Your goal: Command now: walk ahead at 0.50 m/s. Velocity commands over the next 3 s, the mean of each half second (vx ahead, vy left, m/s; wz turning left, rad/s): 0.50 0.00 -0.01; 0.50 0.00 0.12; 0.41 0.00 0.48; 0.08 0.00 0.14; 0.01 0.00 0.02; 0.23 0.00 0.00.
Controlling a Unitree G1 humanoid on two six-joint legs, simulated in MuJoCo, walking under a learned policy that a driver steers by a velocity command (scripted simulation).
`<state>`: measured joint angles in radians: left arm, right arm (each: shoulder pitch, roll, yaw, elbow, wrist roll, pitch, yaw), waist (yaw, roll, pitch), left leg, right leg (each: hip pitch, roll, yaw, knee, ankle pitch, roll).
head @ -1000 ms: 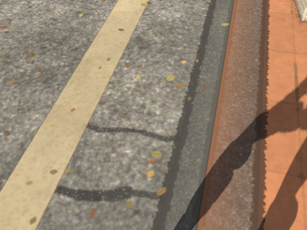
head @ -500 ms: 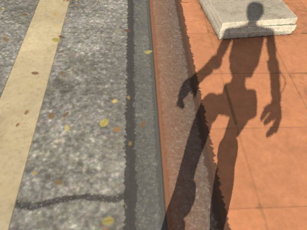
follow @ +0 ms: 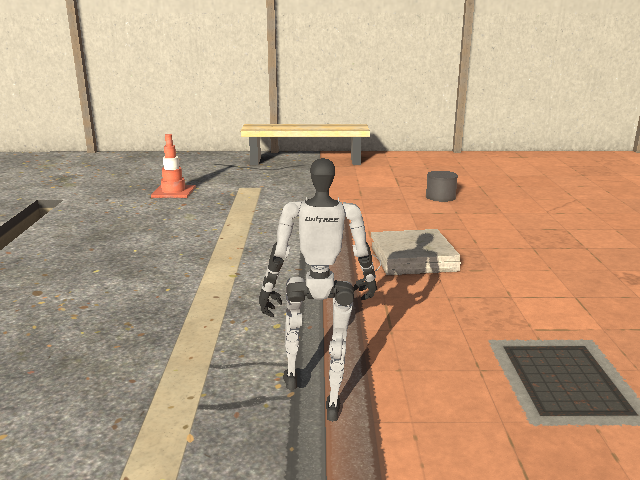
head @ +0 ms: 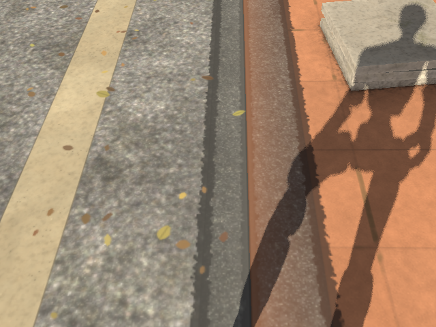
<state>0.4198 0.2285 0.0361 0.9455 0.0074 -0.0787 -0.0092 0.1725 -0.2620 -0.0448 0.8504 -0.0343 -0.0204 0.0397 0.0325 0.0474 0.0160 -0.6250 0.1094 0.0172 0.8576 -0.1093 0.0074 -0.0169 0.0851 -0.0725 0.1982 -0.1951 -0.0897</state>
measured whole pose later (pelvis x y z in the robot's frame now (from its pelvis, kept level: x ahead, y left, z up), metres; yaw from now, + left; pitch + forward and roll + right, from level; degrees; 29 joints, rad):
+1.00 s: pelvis +0.55 +0.00 +0.00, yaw +5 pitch -1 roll +0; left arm 0.31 0.21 0.05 0.98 0.02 -0.10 0.01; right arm 0.26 -0.24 -0.06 0.96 -0.03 -0.02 0.02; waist 0.00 0.04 0.05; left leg -0.56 0.08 -0.02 1.08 -0.20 0.07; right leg -0.11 0.04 -0.18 0.30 -0.19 -0.09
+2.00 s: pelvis +0.89 +0.07 -0.01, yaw +25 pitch -1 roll +0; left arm 0.21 0.19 0.01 0.96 0.01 0.00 0.04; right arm 0.23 -0.21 -0.01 1.02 -0.01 0.01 -0.03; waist -0.01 0.02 0.04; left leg -0.06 -0.08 -0.02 0.37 -0.28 0.07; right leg -0.21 0.01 -0.04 0.42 -0.19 -0.03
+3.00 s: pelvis +1.01 +0.05 -0.02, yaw +24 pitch +0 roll +0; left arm 0.19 0.22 0.06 0.99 0.02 -0.08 -0.01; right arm 0.49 -0.20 -0.03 1.16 -0.02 -0.06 -0.01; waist -0.02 0.05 0.03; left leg -0.08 0.01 -0.03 0.74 -0.47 0.04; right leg -0.34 0.01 -0.09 0.60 -0.26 -0.08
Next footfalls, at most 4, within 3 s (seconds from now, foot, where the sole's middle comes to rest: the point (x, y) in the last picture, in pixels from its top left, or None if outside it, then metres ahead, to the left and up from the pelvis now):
0.22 left None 0.29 0.12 -0.78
0.76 right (265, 301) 0.59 -0.07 -0.78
1.30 left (204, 229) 0.84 0.14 -0.78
1.84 right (241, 196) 0.99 0.01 -0.78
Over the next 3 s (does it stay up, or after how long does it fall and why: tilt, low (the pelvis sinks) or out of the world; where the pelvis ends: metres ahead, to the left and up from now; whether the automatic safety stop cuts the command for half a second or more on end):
stays up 1.01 0.05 -0.02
